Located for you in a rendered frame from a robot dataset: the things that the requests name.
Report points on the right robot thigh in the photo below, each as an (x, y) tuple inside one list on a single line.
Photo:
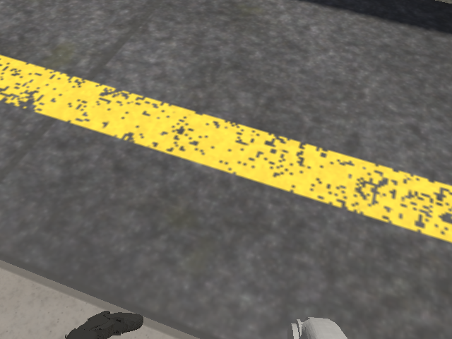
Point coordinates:
[(314, 328)]

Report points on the robot left hand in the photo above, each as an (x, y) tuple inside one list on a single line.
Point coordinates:
[(104, 325)]

